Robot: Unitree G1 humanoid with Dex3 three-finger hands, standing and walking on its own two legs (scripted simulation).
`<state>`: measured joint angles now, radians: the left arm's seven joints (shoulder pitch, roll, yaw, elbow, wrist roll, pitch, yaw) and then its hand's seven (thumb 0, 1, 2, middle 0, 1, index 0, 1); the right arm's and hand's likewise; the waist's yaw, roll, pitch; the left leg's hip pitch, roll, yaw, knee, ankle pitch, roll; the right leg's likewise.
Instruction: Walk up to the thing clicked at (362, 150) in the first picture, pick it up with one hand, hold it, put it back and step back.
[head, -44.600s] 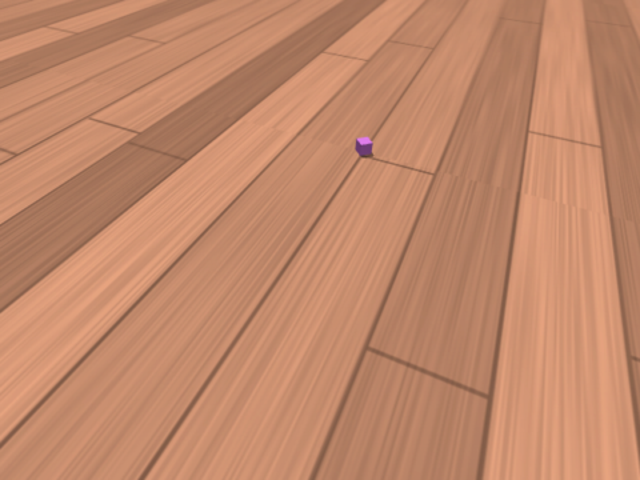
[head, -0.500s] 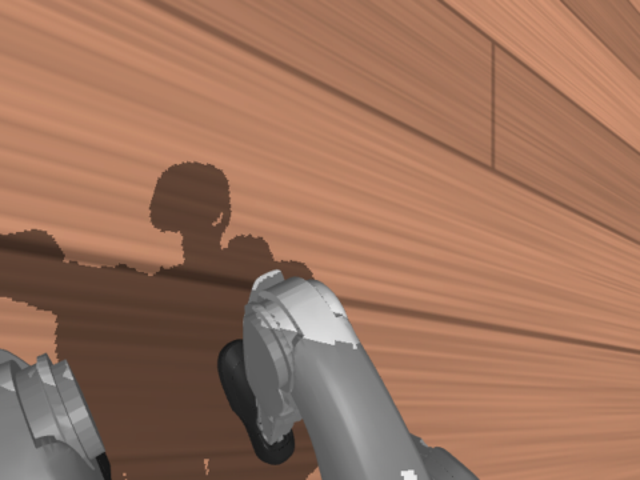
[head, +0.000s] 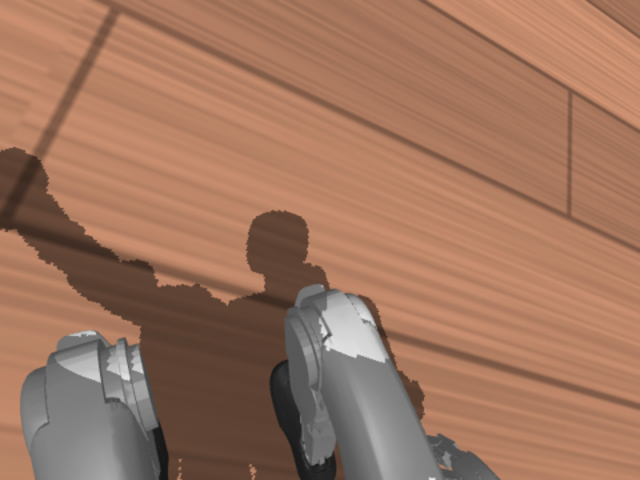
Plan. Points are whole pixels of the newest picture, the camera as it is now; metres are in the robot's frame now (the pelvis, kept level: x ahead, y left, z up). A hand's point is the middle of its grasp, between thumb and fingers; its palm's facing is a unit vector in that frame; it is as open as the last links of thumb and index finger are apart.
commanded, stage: settle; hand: left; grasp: from above
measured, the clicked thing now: out of the picture +0.48 +0.39 -0.20
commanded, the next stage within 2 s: lift in 0.08 s
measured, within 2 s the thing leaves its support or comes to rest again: neither
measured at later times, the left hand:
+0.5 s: hand out of the picture +0.45 +0.37 -0.09, palm faces -0.41 -0.18 -0.89, open 9.8 cm
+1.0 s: hand out of the picture +0.36 +0.35 +0.09, palm faces -0.37 -0.19 -0.91, open 9.8 cm
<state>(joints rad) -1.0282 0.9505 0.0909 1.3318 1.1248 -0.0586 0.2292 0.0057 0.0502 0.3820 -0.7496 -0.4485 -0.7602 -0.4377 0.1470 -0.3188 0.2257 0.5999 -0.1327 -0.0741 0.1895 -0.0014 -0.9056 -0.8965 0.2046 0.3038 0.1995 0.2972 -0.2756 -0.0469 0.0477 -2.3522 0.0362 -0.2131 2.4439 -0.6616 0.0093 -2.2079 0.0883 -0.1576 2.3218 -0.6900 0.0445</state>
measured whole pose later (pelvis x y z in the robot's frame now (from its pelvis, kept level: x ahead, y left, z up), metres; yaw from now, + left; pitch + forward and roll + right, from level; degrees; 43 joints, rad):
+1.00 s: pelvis -0.01 +0.00 +0.17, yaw +9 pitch +30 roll -6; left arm -0.60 0.63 -0.02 0.80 0.96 0.03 0.02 0.01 0.09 0.36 -0.71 -0.48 -0.72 -0.47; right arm 0.17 -0.25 0.04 0.63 0.01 0.05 0.02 0.00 -0.89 -0.89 0.21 0.30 0.20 0.30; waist -0.11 0.04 -0.17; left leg -1.83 0.03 -0.08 1.87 -0.58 0.01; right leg -1.73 0.05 -0.05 1.82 -0.62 0.03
